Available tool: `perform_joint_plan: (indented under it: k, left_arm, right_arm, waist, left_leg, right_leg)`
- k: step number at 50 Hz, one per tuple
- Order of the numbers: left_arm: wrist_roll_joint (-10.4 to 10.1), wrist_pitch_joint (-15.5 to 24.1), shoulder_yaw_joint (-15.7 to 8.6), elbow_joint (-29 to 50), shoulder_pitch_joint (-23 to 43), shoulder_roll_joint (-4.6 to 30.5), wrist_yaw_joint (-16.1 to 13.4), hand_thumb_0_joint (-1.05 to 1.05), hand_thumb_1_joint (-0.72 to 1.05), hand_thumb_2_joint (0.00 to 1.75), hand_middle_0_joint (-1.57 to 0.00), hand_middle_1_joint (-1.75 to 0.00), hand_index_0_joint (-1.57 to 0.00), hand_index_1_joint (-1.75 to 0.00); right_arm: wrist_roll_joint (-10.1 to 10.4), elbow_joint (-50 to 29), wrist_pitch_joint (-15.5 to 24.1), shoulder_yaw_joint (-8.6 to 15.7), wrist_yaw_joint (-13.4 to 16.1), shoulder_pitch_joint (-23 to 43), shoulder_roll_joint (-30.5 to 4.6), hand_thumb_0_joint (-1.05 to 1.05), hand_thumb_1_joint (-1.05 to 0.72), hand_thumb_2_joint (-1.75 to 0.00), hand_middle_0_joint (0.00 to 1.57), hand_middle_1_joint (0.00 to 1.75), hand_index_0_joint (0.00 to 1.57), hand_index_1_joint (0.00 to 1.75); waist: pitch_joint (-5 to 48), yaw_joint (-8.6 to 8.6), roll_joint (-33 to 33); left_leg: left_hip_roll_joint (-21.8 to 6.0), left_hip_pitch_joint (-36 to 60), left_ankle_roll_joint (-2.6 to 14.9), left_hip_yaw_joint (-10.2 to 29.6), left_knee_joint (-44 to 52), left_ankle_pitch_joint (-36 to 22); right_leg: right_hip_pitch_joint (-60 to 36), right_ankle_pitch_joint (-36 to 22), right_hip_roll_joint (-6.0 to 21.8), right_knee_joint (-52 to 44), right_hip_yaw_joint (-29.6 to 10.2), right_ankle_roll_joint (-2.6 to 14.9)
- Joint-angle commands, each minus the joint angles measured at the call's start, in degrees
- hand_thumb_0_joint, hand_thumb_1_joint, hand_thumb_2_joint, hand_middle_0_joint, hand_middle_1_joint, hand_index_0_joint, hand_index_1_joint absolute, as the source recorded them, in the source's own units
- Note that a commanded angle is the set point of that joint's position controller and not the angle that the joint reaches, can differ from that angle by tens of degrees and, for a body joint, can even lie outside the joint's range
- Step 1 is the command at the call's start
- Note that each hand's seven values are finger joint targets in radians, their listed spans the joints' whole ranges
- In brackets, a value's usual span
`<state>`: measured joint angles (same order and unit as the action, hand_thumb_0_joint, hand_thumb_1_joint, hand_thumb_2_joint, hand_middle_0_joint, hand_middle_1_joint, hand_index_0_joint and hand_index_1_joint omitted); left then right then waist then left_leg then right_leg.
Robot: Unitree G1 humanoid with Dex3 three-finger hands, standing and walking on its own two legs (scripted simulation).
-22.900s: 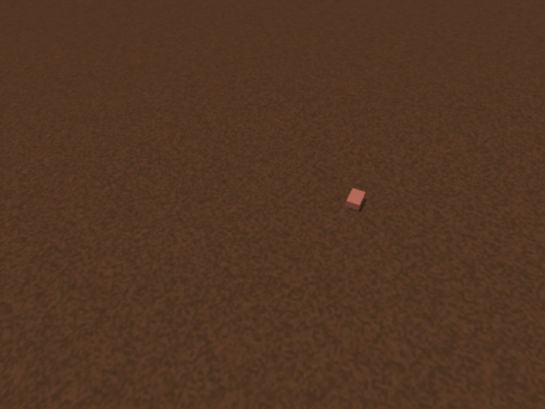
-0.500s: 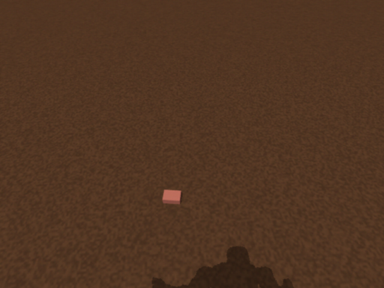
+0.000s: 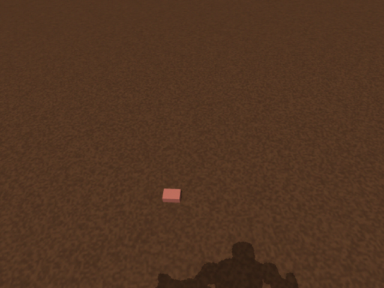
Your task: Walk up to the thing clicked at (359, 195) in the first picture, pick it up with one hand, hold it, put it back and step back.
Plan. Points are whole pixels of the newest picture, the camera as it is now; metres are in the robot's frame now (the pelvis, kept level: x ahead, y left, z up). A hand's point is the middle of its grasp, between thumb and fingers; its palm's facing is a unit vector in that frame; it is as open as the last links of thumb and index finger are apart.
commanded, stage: stand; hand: left
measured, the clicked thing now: (171, 195) +0.78 +0.20 -0.76
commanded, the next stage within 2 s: walk up in 0.76 s
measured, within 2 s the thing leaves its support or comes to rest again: neither
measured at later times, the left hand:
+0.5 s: hand out of the picture +0.05 +0.25 -0.16, palm faces -0.03 -0.94 -0.35, open 7.4 cm
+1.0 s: hand out of the picture +0.05 +0.27 -0.16, palm faces +0.03 -0.93 -0.37, open 7.4 cm
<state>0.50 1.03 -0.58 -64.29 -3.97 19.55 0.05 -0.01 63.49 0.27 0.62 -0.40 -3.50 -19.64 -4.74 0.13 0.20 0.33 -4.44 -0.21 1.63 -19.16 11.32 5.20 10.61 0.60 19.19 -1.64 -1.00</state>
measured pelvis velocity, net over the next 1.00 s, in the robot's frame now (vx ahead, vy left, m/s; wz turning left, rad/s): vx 0.02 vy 0.00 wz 0.03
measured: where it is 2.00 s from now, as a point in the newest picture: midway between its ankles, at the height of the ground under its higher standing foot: outside the picture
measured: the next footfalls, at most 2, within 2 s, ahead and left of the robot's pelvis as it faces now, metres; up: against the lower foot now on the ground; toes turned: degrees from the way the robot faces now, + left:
left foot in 1.08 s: +0.12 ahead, +0.13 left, +0.00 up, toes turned +3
right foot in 1.50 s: +0.28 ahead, -0.12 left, +0.00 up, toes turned -2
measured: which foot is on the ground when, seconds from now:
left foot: down 0.00-0.92, up 0.94-1.00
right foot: down 0.00-1.00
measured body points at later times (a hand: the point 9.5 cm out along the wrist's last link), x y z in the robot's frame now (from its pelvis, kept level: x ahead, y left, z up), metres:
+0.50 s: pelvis -0.02 -0.01 +0.00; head -0.01 -0.01 +0.45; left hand +0.05 +0.30 -0.13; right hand +0.04 -0.31 -0.14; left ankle -0.01 +0.12 -0.75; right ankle +0.00 -0.13 -0.75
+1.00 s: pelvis +0.02 +0.00 -0.01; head +0.02 -0.01 +0.44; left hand +0.05 +0.32 -0.13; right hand +0.08 -0.32 -0.14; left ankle +0.01 +0.11 -0.73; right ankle +0.00 -0.13 -0.75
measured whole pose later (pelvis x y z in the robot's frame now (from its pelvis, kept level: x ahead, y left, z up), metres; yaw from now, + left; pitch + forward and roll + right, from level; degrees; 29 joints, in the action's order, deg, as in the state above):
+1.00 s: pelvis +0.02 +0.00 -0.01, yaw +1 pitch -3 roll -2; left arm 2.3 2.5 -4.2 -58.5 -14.3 21.6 2.5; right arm -2.0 59.3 0.6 3.5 -2.6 -13.1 -23.1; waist -2.3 -0.8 2.3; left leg -0.9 -14.8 2.5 1.9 -40.2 25.7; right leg 7.8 16.8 -1.7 27.1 -0.7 1.5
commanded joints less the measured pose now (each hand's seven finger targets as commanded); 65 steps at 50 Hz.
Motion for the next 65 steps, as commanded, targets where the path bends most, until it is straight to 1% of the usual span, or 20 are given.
perform_joint_plan:
  k: [1, 8, 16, 37, 38, 39, 40, 43, 45, 46, 47, 49, 51, 54, 55, 56, 57, 59, 61, 65]
  left_arm:
    - [-0.1, 1.0, -2.0, 3.3, 2.2, 12.5, -0.7, 0.00, 0.90, 0.90, -0.20, -0.30, -0.20, -0.30]
    - [0.0, 1.3, -1.8, 3.0, 1.8, 13.0, -0.6, 0.00, 0.90, 0.90, -0.20, -0.30, -0.20, -0.30]
    - [0.0, 0.9, -1.8, 2.7, 0.9, 13.2, -0.2, 0.00, 0.90, 0.90, -0.20, -0.30, -0.20, -0.30]
    - [-0.2, 0.9, -1.4, 3.5, -0.4, 13.5, -0.2, 0.00, 0.90, 0.90, -0.20, -0.30, -0.20, -0.30]
    - [0.5, 1.2, -4.5, 5.5, -4.5, 16.6, 1.0, 0.00, 0.90, 0.90, -0.20, -0.30, -0.20, -0.30]
    - [1.2, 1.1, -4.9, 5.1, -5.0, 16.6, 1.4, 0.00, 0.90, 0.90, -0.20, -0.30, -0.20, -0.30]
    - [1.3, 1.1, -5.3, 6.0, -4.7, 15.9, 1.6, 0.00, 0.90, 0.90, -0.20, -0.30, -0.20, -0.30]
    - [1.1, 1.7, -5.6, 7.4, -8.6, 14.5, 1.6, 0.00, 0.90, 0.90, -0.20, -0.30, -0.20, -0.30]
    - [1.2, 2.1, -6.6, 7.1, -12.9, 17.2, 1.6, 0.00, 0.90, 0.90, -0.20, -0.30, -0.20, -0.30]
    - [1.5, 2.3, -7.5, 8.1, -12.6, 19.3, 1.5, 0.00, 0.90, 0.90, -0.20, -0.30, -0.20, -0.30]
    - [1.7, 2.7, -7.8, 9.8, -11.0, 20.1, 1.6, 0.00, 0.90, 0.90, -0.20, -0.30, -0.20, -0.30]
    - [1.6, 2.8, -7.6, 11.8, -9.2, 20.2, 1.5, 0.00, 0.90, 0.90, -0.20, -0.30, -0.20, -0.30]
    - [1.2, 2.7, -7.0, 12.8, -8.8, 19.3, 1.8, 0.00, 0.90, 0.90, -0.20, -0.30, -0.20, -0.30]
    - [0.4, 1.9, -5.3, 15.5, -6.6, 15.1, 2.3, 0.00, 0.90, 0.90, -0.20, -0.30, -0.20, -0.30]
    - [-0.3, 2.1, -4.2, 17.0, -7.5, 10.9, 2.3, 0.00, 0.90, 0.90, -0.20, -0.30, -0.20, -0.30]
    - [0.2, 2.1, -4.6, 16.8, -8.8, 12.3, 1.5, 0.00, 0.90, 0.90, -0.20, -0.30, -0.20, -0.30]
    - [0.6, 2.1, -5.2, 16.2, -8.3, 16.9, 1.0, 0.00, 0.90, 0.90, -0.20, -0.30, -0.20, -0.30]
    - [-0.3, 2.1, -4.9, 15.0, -11.9, 15.9, 1.3, 0.00, 0.90, 0.90, -0.20, -0.30, -0.20, -0.30]
    - [-0.2, 2.1, -4.8, 14.5, -14.0, 15.8, 1.9, 0.00, 0.90, 0.90, -0.20, -0.30, -0.20, -0.30]
    - [0.3, 1.8, -4.8, 17.1, -11.0, 13.7, 3.0, 0.00, 0.90, 0.90, -0.20, -0.30, -0.20, -0.30]
  right_arm:
    - [-0.1, -3.3, 1.6, 2.3, 0.8, 3.1, -12.0, 0.00, -0.90, -0.90, 0.20, 0.30, 0.20, 0.30]
    - [-0.3, -2.5, 1.3, 2.2, 0.4, 1.8, -12.2, 0.00, -0.90, -0.90, 0.20, 0.30, 0.20, 0.30]
    - [-0.6, -1.6, 1.4, 2.0, 0.2, -0.4, -12.5, 0.00, -0.90, -0.90, 0.20, 0.30, 0.20, 0.30]
    - [-0.5, -1.6, 1.6, 1.5, 0.5, -2.0, -13.0, 0.00, -0.90, -0.90, 0.20, 0.30, 0.20, 0.30]
    - [-1.2, -4.1, 2.0, 4.0, -0.6, -5.9, -16.7, 0.00, -0.90, -0.90, 0.20, 0.30, 0.20, 0.30]
    - [-1.8, -3.9, 2.0, 4.7, -1.0, -7.0, -17.4, 0.00, -0.90, -0.90, 0.20, 0.30, 0.20, 0.30]
    - [-1.9, -5.1, 1.8, 4.7, -1.2, -6.1, -16.5, 0.00, -0.90, -0.90, 0.20, 0.30, 0.20, 0.30]
    - [-2.0, -8.4, 2.8, 5.0, -1.2, -3.5, -14.4, 0.00, -0.90, -0.90, 0.20, 0.30, 0.20, 0.30]
    - [-1.9, -10.9, 2.9, 5.1, -1.5, -1.3, -13.0, 0.00, -0.90, -0.90, 0.20, 0.30, 0.20, 0.30]
    - [-2.0, -11.7, 2.8, 5.0, -1.5, -1.8, -12.4, 0.00, -0.90, -0.90, 0.20, 0.30, 0.20, 0.30]
    - [-2.4, -11.9, 2.6, 5.3, -1.5, -2.4, -13.7, 0.00, -0.90, -0.90, 0.20, 0.30, 0.20, 0.30]
    - [-1.9, -12.1, 3.3, 5.6, -1.8, -3.8, -14.4, 0.00, -0.90, -0.90, 0.20, 0.30, 0.20, 0.30]
    - [-2.0, -12.1, 4.1, 6.0, -2.1, -6.3, -13.9, 0.00, -0.90, -0.90, 0.20, 0.30, 0.20, 0.30]
    - [-2.5, -9.9, 4.9, 7.7, -1.8, -17.8, -14.1, 0.00, -0.90, -0.90, 0.20, 0.30, 0.20, 0.30]
    - [-3.2, -10.0, 5.1, 9.3, -1.1, -22.7, -18.8, 0.00, -0.90, -0.90, 0.20, 0.30, 0.20, 0.30]
    - [-2.9, -11.7, 5.3, 10.0, -1.1, -21.3, -23.4, 0.00, -0.90, -0.90, 0.20, 0.30, 0.20, 0.30]
    - [-1.3, -12.7, 4.9, 9.7, -1.1, -18.7, -22.2, 0.00, -0.90, -0.90, 0.20, 0.30, 0.20, 0.30]
    - [-0.7, -15.0, 4.9, 7.6, -0.7, -15.2, -17.8, 0.00, -0.90, -0.90, 0.20, 0.30, 0.20, 0.30]
    - [-0.6, -15.7, 5.1, 7.2, -0.5, -14.9, -17.3, 0.00, -0.90, -0.90, 0.20, 0.30, 0.20, 0.30]
    - [-0.6, -17.4, 4.9, 7.0, -0.6, -17.0, -16.7, 0.00, -0.90, -0.90, 0.20, 0.30, 0.20, 0.30]
  waist:
    - [6.6, -0.06, 0.0]
    - [6.9, 0.37, -0.6]
    - [3.1, 0.12, -0.2]
    - [5.2, -0.11, 0.0]
    - [10.0, -0.28, 0.4]
    - [5.7, -0.44, 1.6]
    - [1.3, -0.86, 1.7]
    - [-1.3, -2.82, 0.1]
    - [2.2, -4.07, -5.2]
    - [0.7, -4.19, -10.0]
    - [-1.9, -3.73, -8.1]
    - [-5.7, -2.71, -7.7]
    - [-3.0, -1.39, -8.8]
    - [4.9, 5.36, -2.4]
    - [7.6, 7.34, 10.4]
    - [5.8, 5.93, 12.9]
    - [3.1, 4.75, 4.4]
    - [0.0, 1.57, 3.1]
    - [-0.7, 1.08, 7.3]
    - [-1.4, 2.04, 9.1]
  left_leg:
    - [-7.1, 0.6, 0.98, 4.7, 3.3, -11.3]
    - [-6.8, 0.1, 1.12, 4.6, 3.5, -6.6]
    - [-6.3, -3.3, 1.24, 5.4, 5.0, 2.3]
    - [-6.9, -3.0, 1.10, 5.5, 4.4, -4.7]
    - [-4.6, -1.8, 5.09, 5.8, 0.9, 22.3]
    - [-5.7, -7.0, 6.09, 8.8, 1.4, 32.6]
    - [-6.4, -11.4, 6.44, 10.3, 1.6, 33.1]
    - [-6.3, -13.0, 6.45, 10.2, -3.1, 17.7]
    - [-1.0, -21.2, 4.55, 4.5, -11.7, 17.2]
    - [0.5, -27.6, 3.03, 0.1, -20.7, 16.6]
    - [-2.4, -29.7, 2.31, 1.3, -26.1, 17.3]
    - [-5.0, -28.2, 2.67, 2.2, -22.5, 17.4]
    - [-4.8, -20.4, 2.67, 0.8, -16.7, 14.6]
    - [-0.3, 7.9, 2.61, -2.1, -2.4, 1.5]
    - [-11.9, 15.9, 6.70, 16.5, 5.2, 13.1]
    - [-23.4, 14.4, 12.93, 33.0, 7.9, 16.7]
    - [-24.9, 8.0, 15.73, 30.5, 6.1, 11.8]
    - [-19.2, 5.9, 12.70, 18.5, 4.3, 0.4]
    - [-15.8, 3.1, 11.05, 10.0, 4.5, -8.1]
    - [-13.5, 3.6, 11.49, 3.1, 2.8, -20.6]
  right_leg:
    - [-1.5, -10.9, 6.1, -2.4, -4.2, 1.92]
    - [-0.6, -7.9, 6.6, -4.0, -5.2, 1.95]
    - [3.8, 4.8, 5.8, -5.6, -6.0, 2.14]
    - [1.9, -3.4, 5.8, -2.7, -5.3, 2.44]
    - [0.9, 21.5, 1.9, 0.8, -4.0, 4.48]
    - [4.8, 29.6, 2.3, 2.8, -5.5, 5.29]
    - [7.3, 30.3, 2.6, 4.1, -6.7, 5.82]
    - [5.7, 16.7, 4.1, 3.9, -9.2, 7.30]
    - [-4.5, 21.7, 8.4, -3.8, -18.7, 9.88]
    - [-8.0, 25.5, 14.3, -8.6, -26.3, 12.90]
    - [-5.4, 27.2, 18.2, -10.4, -29.3, 15.30]
    - [-1.0, 19.7, 18.5, -9.0, -26.0, 16.66]
    - [1.0, 7.8, 15.2, -5.8, -17.5, 14.34]
    - [15.4, -2.4, 4.6, 13.2, -2.8, 7.67]
    - [25.6, 5.0, -3.3, 30.1, 1.9, 4.57]
    - [33.5, 21.5, -5.3, 38.1, -1.5, 3.75]
    - [31.9, 21.6, -1.1, 41.9, -6.7, 4.02]
    - [30.5, 15.5, 0.8, 40.4, -6.8, 4.01]
    - [28.3, 10.2, 2.1, 36.3, -4.5, 2.85]
    - [26.4, 4.9, 2.9, 27.1, 0.5, 1.67]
